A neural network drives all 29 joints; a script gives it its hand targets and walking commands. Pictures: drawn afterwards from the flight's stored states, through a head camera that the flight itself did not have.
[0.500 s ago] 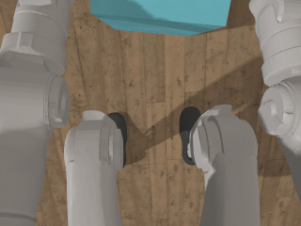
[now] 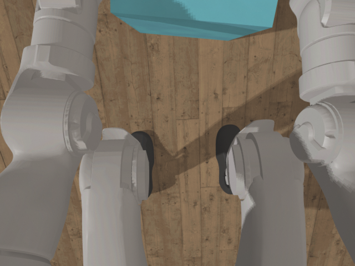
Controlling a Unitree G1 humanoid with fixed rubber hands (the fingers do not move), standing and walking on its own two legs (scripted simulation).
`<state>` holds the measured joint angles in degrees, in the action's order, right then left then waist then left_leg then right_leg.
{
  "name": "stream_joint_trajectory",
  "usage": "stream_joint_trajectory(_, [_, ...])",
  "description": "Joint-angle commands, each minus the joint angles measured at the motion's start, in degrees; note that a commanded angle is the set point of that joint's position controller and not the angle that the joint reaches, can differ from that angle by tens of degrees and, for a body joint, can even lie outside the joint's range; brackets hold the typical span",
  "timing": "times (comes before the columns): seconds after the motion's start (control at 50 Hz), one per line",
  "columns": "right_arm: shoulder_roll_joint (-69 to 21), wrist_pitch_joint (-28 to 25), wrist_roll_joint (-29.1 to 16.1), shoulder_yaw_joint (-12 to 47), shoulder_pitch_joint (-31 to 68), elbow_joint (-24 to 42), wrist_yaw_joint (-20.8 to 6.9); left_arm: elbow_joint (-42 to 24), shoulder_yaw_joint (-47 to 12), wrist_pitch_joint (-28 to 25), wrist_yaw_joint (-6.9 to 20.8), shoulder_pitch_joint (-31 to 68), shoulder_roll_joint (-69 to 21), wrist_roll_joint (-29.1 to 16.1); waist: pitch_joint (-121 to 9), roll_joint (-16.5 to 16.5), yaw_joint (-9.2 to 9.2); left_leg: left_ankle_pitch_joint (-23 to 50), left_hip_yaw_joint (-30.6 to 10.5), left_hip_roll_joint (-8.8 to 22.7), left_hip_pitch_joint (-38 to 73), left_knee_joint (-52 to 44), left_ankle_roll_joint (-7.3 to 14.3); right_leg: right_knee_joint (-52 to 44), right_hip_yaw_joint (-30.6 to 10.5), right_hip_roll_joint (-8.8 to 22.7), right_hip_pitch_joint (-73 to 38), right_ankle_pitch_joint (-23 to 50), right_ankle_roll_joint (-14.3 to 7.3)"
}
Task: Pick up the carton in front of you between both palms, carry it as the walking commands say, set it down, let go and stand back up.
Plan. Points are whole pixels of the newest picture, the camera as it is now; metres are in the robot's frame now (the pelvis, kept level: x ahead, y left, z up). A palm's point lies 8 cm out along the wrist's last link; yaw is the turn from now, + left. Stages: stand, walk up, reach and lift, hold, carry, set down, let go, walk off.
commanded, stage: reach and lift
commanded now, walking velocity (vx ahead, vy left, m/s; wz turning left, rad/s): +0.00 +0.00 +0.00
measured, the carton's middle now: out of the picture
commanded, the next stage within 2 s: none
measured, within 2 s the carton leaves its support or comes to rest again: leaves its support in 0.10 s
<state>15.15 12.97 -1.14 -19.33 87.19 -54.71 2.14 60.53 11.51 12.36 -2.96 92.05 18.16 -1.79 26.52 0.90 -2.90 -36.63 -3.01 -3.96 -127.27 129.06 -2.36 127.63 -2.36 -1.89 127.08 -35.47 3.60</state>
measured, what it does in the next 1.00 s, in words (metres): rises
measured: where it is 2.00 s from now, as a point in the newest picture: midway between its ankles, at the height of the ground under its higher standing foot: (185, 172)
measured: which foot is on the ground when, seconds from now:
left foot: down 0.00-1.00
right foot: down 0.00-1.00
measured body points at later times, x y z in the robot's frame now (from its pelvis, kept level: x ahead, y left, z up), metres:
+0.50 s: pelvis -0.02 -0.01 +0.10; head +0.28 -0.01 +0.44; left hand +0.53 +0.13 +0.02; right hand +0.51 -0.17 +0.02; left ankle +0.10 +0.13 -0.33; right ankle +0.11 -0.14 -0.33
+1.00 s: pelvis +0.02 -0.01 +0.21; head +0.23 -0.01 +0.61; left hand +0.49 +0.13 +0.16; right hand +0.48 -0.17 +0.16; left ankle +0.10 +0.13 -0.33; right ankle +0.11 -0.14 -0.33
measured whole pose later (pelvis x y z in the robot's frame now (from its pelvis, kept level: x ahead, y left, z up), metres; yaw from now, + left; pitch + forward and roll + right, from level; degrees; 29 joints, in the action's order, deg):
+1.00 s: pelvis +0.02 -0.01 +0.21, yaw +1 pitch +39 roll +0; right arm -3.0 23.4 12.7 -26.7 49.6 -34.9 2.8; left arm 37.6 24.5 22.8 -1.3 51.3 -2.2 12.7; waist -12.5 0.6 -1.1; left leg -28.4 -6.8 -6.3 -96.7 86.2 -3.7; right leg 85.6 -6.3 -5.4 97.2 -27.4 3.8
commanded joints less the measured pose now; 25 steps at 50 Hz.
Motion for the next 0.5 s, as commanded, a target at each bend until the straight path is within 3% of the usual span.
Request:
stream_joint_trajectory(0.0, [-55.86,0.44,-7.92,21.82,32.74,11.08,-14.89,-10.31,-18.59,0.07,14.3,27.63,-58.87,-6.99,-78.33,2.84,-2.35,27.09,6.89,-3.52,34.56,-9.64,1.93,-8.09,8.09,-4.22,-35.78,29.44,-2.42])
stream_joint_trajectory(0.08, [-60.54,1.75,-11.53,28.32,35.63,21.69,-13.38,-23.89,-24.16,0.82,12.07,31.48,-65.09,-10.07,-108.97,3.02,-2.63,42.05,7.17,-4.42,48.86,-9.91,1.5,-8.48,8.73,-5.11,-45.54,42.98,-1.73])
stream_joint_trajectory(0.14, [-63.06,3.4,-11.73,31.15,35.43,28.77,-11.83,-31.85,-26.77,2.63,10.09,31.38,-68.59,-9.42,-125.5,3.18,-1.51,44.35,7.9,-5.4,55.1,-12.38,1.12,-10.46,9.45,-6.52,-48.53,43.45,-0.91])
stream_joint_trajectory(0.18, [-64.28,4.87,-10.3,31.25,32.96,28.3,-11.42,-31.39,-26.13,4.17,10.04,28.51,-69.35,-7.82,-122.71,2.27,-0.62,39.49,8.46,-5.77,52.12,-15.22,0.86,-13.31,9.7,-7.08,-48.62,39.32,-0.51])
stream_joint_trajectory(0.22, [-66.15,6.14,-7.45,28.98,27.82,22.75,-11.79,-24.36,-23.09,5.7,10.79,22.46,-70.44,-5.12,-109.1,1.63,-0.29,34.64,8.6,-5.91,46.53,-18.54,0.44,-16.88,9.96,-7.27,-43.57,34.46,-0.12])
stream_joint_trajectory(0.28, [-67.84,7.27,-0.62,21.26,22.7,13.71,-12.68,-15.06,-15.1,6.73,12.25,16.89,-71.67,1.05,-90.7,0.9,-0.38,20.19,9.04,-6.03,35.11,-23.79,0.43,-22.25,10.02,-7.09,-35.1,20.94,-0.43])
stream_joint_trajectory(0.32, [-67.77,7.74,3.46,16.27,20.51,9.56,-13.29,-11.18,-9.71,7.21,13.09,14.98,-71.45,4.96,-82.63,1.09,-0.52,14.52,8.69,-6.1,31.04,-27.17,0.7,-25.46,9.55,-7.07,-32.22,15.66,-1.0])
stream_joint_trajectory(0.4, [-66.89,7.69,7.55,11.41,20.66,7.69,-13.76,-8.61,-3.76,7.33,13.98,15.11,-70.25,9.16,-80.32,1.3,-0.47,10.85,8.37,-6.19,30.57,-31.93,1.13,-30.21,9.07,-7.27,-32.66,12.31,-1.73])
stream_joint_trajectory(0.48, [-68.19,7.76,8.05,11.3,21.89,8.61,-13.98,-9.66,-2.96,7.36,14.34,16.39,-70.51,10.19,-84.6,0.84,0.15,10.07,8.51,-6.15,33.42,-35.3,1.24,-33.67,8.93,-7.42,-36.63,11.53,-1.75])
